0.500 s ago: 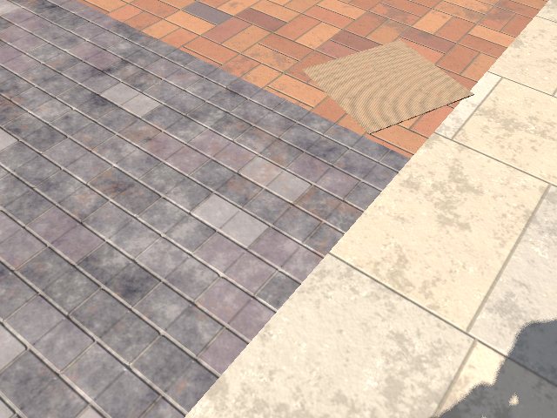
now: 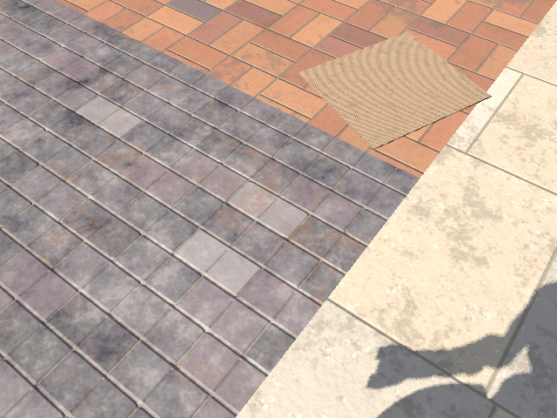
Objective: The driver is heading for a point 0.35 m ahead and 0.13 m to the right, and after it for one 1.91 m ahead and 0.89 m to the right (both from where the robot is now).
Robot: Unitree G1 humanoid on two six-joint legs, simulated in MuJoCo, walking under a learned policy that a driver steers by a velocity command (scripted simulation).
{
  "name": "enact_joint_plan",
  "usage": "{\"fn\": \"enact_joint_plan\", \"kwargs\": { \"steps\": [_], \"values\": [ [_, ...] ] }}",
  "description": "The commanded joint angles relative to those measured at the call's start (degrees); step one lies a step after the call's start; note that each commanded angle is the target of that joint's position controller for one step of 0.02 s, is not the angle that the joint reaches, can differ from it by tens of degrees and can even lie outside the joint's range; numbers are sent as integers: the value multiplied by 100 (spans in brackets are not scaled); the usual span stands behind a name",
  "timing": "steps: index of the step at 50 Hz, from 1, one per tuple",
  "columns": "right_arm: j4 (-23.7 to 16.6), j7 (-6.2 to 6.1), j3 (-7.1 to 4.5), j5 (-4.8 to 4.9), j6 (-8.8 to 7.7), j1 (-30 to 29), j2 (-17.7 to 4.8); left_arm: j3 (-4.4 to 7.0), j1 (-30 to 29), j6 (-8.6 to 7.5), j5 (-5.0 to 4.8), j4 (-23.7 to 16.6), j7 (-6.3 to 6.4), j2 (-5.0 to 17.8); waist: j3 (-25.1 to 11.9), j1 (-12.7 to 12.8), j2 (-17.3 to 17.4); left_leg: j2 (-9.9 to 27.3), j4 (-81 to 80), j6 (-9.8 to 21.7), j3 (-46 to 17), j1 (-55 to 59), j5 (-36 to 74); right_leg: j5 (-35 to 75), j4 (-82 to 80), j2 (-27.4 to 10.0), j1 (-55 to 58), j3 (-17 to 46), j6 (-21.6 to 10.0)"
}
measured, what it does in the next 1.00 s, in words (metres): walks ahead, turning right: left foot, then right foot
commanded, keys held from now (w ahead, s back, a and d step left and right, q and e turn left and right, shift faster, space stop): w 0.08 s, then w+e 0.10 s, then e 0.82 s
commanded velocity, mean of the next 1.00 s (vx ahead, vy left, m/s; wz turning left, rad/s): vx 0.20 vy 0.00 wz -0.41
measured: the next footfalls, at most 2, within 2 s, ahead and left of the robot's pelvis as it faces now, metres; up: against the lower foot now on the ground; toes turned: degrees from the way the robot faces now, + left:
left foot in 0.38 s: +0.40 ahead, +0.14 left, +0.00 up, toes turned -6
right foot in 0.82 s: +0.28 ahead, -0.09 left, +0.00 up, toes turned -26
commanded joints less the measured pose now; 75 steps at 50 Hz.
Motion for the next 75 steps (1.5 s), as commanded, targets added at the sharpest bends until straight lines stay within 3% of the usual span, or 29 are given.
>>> {"fn": "enact_joint_plan", "kwargs": {
  "steps": [1,7,13,18,19,20,21,22,24,28,33,40,41,42,43,44,46,47,49,54,60,64,65,66,67,68,69,71,75],
  "values": [
    [-335,-95,-173,-32,43,311,-380,28,133,-128,98,-75,-42,342,-502,-85,-445,601,38,158,-224,-1126,531,-254,-1970,-1536,934,1938,-938],
    [-866,-112,-235,-189,140,-934,-499,82,891,-98,41,138,217,743,80,37,-314,706,-1828,-195,-60,-2026,1759,-97,-2471,-1440,760,1574,-1072],
    [-1189,49,-115,-148,30,-2186,-341,132,1579,70,-34,173,324,907,126,423,-385,-6,-3929,-395,281,-1214,2660,1371,-1775,-1094,1011,1069,-737],
    [-1107,64,-278,-200,-42,-1431,-919,200,1361,252,-109,-50,427,893,-539,-91,-672,-212,-4892,-120,124,103,2504,1881,-127,-1029,1577,1551,-257],
    [-1014,17,-365,-300,-76,-817,-1247,141,1326,241,-61,-210,423,684,-1147,-296,-353,298,-4772,124,-138,1313,3761,1292,942,-622,1098,1344,-24],
    [-1059,-51,-399,-403,-24,-349,-1589,18,1663,229,125,-363,401,208,-2022,-231,891,1684,-4117,532,-1219,3114,6340,-1848,2762,24,-298,833,305],
    [-1159,8,-360,-377,68,-351,-1617,-35,2632,182,-43,-348,385,133,-2994,64,2097,2717,-4388,1424,-2803,3959,6177,-3649,4181,289,-1214,1110,420],
    [-1317,37,-289,-306,144,-670,-1236,110,2514,243,-171,-290,395,711,-2816,22,1302,2411,-4771,1407,-2723,3463,4574,-3115,4770,-114,-1548,1294,510],
    [-1394,-31,-147,-272,241,-1246,-818,217,1603,480,-158,-466,466,804,-1528,39,411,1719,-5108,981,-1354,1979,3121,-2316,4600,-526,-1760,904,673],
    [-1315,-87,-182,-420,289,-1616,-878,268,1536,772,-91,-735,522,502,-837,302,698,1348,-5809,1045,-217,355,2283,-1638,3850,-640,-925,603,704],
    [-1317,-211,-276,-304,374,-1730,-1109,258,964,819,-44,-1131,406,506,-963,216,603,1597,-5990,1124,232,528,1976,-1009,2534,-757,-580,492,603],
    [-1197,-161,-354,-70,592,-1679,-1291,359,909,898,-6,-1326,193,678,-856,321,587,1579,-5240,512,784,694,1206,-528,362,-370,678,-52,113],
    [-1072,-139,-323,-70,636,-1406,-1117,435,1148,894,27,-1254,230,845,-825,356,298,1335,-4675,165,1008,363,838,-129,-171,-310,1209,153,-91],
    [-1112,-85,-247,-209,669,-1309,-784,591,1333,874,36,-1288,329,1437,-656,246,-1121,659,-3019,-409,1644,-772,-252,1331,-890,-1420,1845,1812,-559],
    [-1472,-108,-233,-336,635,-1651,-736,636,1206,819,139,-1489,358,1966,-514,191,-2024,-150,-1611,-748,1207,-2239,-1816,2017,-1061,-2474,1922,3478,-1581],
    [-1551,-133,-295,-298,614,-2097,-959,579,1204,667,243,-1537,311,1699,-774,456,-1249,-142,-837,-650,318,-2269,-1673,1707,-1139,-2327,1708,3303,-1687],
    [-1409,-207,-359,-202,634,-1833,-1041,502,612,498,90,-1649,324,1438,-734,89,-787,-29,-740,-485,32,-2322,-619,1247,-1062,-1779,1619,2513,-1054],
    [-1353,-253,-397,-264,645,-1746,-1137,435,387,505,-8,-1706,349,1252,-736,17,-798,-6,-797,-491,-17,-2234,-325,1242,-1042,-1676,1506,2356,-889],
    [-1354,-242,-404,-270,622,-1626,-1068,366,387,531,15,-1751,409,1112,-893,-62,-812,-143,-689,-522,-2,-1875,61,1532,-1008,-1484,1340,2185,-881],
    [-1505,-199,-310,-210,574,-1843,-829,403,638,573,-25,-1782,504,1237,-868,102,-835,-305,-2038,-646,-116,-1704,365,1096,-925,-1332,1598,2364,-881],
    [-1592,-70,-295,-148,484,-1817,-910,439,526,661,-2,-1957,450,1344,-812,186,-1005,-523,-3178,-637,-155,-760,57,1032,-764,-1250,1218,2958,-969],
    [-1514,54,-294,-145,387,-1290,-928,358,296,745,-70,-2084,469,1209,-986,-83,-1000,-502,-4773,-428,12,276,881,1548,-274,-1015,1254,3048,-654],
    [-1489,71,-324,-198,381,-1161,-1046,318,398,763,-67,-2089,494,1095,-1016,-91,-834,-210,-5200,-291,-129,856,1568,994,-71,-807,957,2912,-399],
    [-1549,52,-387,-314,405,-1081,-1394,229,623,760,29,-2114,499,802,-1148,60,145,837,-5323,86,-1084,1531,2396,-365,872,-282,278,2336,-73],
    [-1491,43,-419,-435,468,-1067,-1660,232,798,696,1,-2252,468,769,-932,298,1532,1721,-5499,1083,-2343,1705,2857,-2641,1614,584,-907,1421,221],
    [-1602,25,-368,-399,434,-1090,-1377,334,680,618,55,-2207,452,1207,-885,72,1250,2048,-5722,1537,-2806,1494,1643,-2788,2769,221,-1213,1500,411],
    [-1635,-1,-340,-310,414,-1110,-1252,406,602,593,-18,-2135,418,1379,-722,30,863,1704,-5844,1347,-2486,1479,213,-2324,3226,102,-1457,1507,428],
    [-1574,-34,-278,-139,381,-1137,-1097,348,633,600,28,-1998,374,1097,-323,43,826,1201,-6081,904,-2072,1521,-1132,-1627,3285,-43,-1887,1410,542],
    [-1490,-62,-277,-155,336,-736,-1160,194,205,384,2,-2058,262,712,-154,-213,752,872,-6328,823,-1300,1402,-403,-924,2311,-301,-1535,649,608]
  ]
}}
